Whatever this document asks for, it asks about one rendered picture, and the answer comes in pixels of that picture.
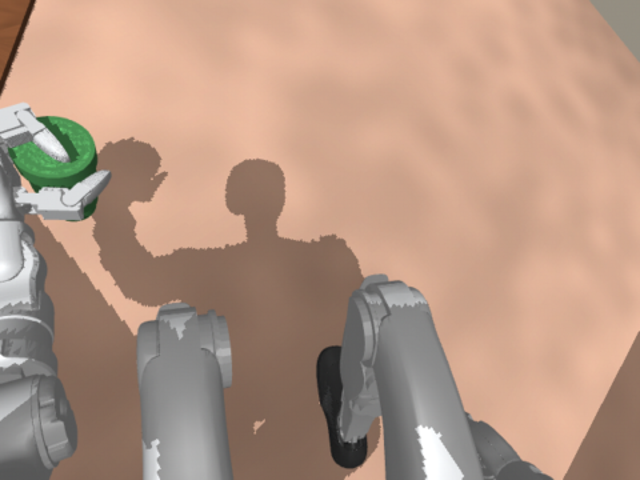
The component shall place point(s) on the right robot foot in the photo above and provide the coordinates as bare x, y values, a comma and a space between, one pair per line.
330, 388

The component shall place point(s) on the left robot hand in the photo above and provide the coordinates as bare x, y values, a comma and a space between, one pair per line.
19, 125

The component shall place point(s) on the right robot arm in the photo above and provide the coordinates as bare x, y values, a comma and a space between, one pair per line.
521, 470

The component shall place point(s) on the left robot arm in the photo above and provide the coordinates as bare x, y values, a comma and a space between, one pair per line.
37, 425

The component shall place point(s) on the cup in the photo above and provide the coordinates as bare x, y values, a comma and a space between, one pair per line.
41, 170

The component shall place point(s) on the right robot hand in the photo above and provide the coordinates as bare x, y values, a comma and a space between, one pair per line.
493, 450

